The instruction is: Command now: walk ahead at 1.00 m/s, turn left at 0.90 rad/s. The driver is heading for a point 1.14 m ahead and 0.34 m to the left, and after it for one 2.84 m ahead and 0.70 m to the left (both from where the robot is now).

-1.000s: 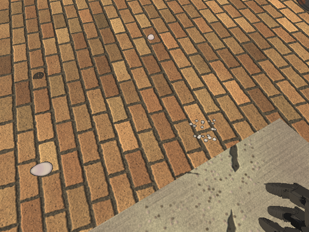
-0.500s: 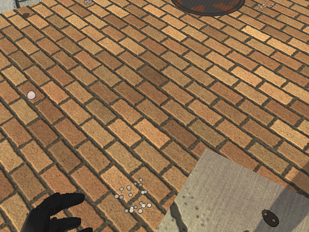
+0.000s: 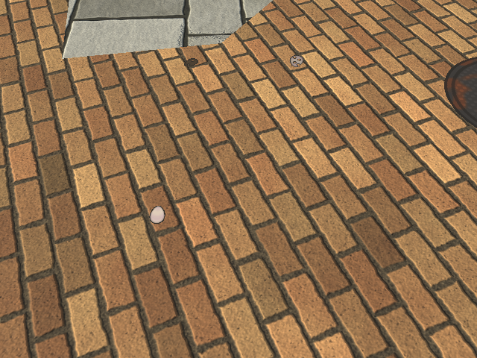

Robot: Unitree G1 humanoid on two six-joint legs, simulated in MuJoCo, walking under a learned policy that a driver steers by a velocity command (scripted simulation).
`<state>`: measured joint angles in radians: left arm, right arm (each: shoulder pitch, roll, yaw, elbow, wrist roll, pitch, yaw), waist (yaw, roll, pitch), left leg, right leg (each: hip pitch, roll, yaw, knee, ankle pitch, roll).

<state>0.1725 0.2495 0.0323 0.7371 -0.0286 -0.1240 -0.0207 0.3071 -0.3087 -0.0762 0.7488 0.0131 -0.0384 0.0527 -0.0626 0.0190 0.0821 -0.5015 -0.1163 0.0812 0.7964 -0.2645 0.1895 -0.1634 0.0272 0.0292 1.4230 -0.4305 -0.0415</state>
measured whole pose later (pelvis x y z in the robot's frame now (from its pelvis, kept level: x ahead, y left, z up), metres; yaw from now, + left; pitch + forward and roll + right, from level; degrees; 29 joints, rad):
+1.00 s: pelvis +0.79 +0.25 +0.04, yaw +45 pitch -1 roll +2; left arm 0.24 0.28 0.02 0.77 -0.05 -0.10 0.00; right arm 0.33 -0.26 -0.06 0.75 -0.01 -0.09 0.05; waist -0.01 -0.03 0.03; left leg -0.22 -0.12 0.07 0.47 -0.25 0.10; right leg -0.52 -0.11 0.11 1.30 -0.28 -0.05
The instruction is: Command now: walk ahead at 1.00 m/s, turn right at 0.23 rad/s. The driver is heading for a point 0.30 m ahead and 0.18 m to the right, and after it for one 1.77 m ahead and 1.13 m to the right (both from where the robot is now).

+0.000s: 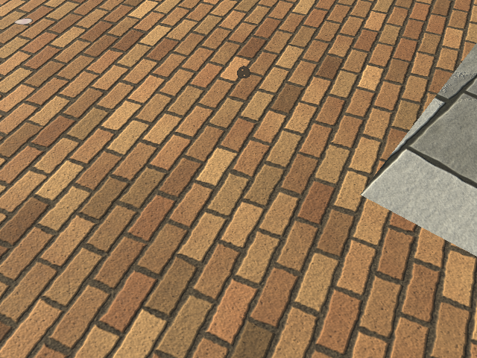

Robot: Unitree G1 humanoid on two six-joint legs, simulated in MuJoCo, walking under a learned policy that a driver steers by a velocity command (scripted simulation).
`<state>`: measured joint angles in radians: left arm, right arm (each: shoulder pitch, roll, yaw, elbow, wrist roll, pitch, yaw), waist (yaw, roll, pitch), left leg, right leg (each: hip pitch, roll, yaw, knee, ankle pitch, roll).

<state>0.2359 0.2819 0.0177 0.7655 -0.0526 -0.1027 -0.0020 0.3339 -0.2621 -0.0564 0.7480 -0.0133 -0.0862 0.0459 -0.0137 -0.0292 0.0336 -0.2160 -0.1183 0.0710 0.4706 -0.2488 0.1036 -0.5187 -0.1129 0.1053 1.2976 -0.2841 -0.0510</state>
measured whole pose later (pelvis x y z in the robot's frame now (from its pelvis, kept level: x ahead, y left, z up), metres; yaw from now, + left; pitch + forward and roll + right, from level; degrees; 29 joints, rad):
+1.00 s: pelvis +0.88 -0.25 +0.00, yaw -52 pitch +0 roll +5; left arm 0.10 0.35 0.06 0.57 -0.04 -0.02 -0.03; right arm 0.46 -0.33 -0.09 0.82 0.00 -0.09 0.00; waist -0.10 -0.05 0.03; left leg 0.02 -0.04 0.14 0.33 -0.35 -0.01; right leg -0.83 -0.12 0.02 1.21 -0.16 -0.04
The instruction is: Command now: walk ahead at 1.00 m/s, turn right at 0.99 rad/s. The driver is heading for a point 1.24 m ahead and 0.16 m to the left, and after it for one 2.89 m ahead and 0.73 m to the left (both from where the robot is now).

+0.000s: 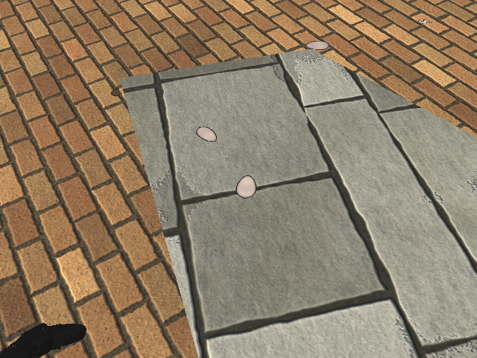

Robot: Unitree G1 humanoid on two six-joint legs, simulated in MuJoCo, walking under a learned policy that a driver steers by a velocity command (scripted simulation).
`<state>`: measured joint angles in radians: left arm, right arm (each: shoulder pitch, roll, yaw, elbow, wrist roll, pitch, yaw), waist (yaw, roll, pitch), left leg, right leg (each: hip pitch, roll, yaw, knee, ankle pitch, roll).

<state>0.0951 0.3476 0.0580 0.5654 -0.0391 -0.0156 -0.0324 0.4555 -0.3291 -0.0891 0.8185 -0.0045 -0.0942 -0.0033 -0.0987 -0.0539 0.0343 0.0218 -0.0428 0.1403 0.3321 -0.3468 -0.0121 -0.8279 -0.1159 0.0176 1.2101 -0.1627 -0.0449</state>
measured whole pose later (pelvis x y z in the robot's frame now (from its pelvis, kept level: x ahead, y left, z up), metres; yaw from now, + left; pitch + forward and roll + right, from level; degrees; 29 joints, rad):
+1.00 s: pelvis +0.94 -0.03 +0.01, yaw +14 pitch +0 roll +0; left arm -0.01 0.27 0.01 0.56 0.01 -0.14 -0.01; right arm 0.44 -0.26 -0.05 0.75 0.04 -0.06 0.00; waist -0.11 -0.02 0.04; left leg -0.04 -0.17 -0.25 0.39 -0.32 0.12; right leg -0.67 -0.05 0.19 0.62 0.04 0.06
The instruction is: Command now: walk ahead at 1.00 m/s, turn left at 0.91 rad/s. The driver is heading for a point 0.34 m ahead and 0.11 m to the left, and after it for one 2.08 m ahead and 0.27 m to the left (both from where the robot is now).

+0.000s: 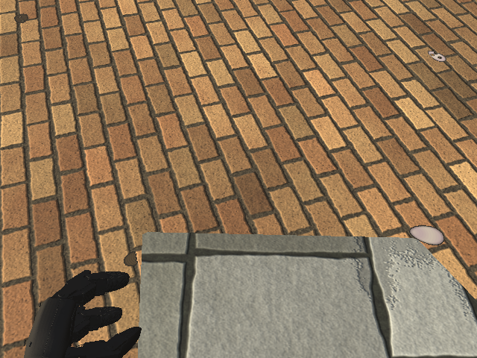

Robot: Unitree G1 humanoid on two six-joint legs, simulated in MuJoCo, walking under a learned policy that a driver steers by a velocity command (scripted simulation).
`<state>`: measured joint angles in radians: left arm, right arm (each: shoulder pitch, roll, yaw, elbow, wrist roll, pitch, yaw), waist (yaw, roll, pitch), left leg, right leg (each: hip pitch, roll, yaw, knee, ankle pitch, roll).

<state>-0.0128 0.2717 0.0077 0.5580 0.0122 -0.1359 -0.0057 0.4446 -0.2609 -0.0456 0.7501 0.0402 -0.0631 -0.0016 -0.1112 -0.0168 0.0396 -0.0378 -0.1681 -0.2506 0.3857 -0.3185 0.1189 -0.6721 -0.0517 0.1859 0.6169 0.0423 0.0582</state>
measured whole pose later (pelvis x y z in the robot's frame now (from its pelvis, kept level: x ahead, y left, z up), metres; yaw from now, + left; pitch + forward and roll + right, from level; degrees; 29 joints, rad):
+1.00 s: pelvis +0.86 +0.22 -0.03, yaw +21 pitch +1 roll +2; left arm 0.10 0.28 0.02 0.72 -0.04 -0.09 -0.06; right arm 0.41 -0.26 -0.04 0.82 -0.02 -0.11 -0.01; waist -0.07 -0.02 0.03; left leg 0.29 -0.07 0.17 0.17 -0.46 0.02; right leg -0.77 -0.05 -0.05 0.65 0.22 -0.07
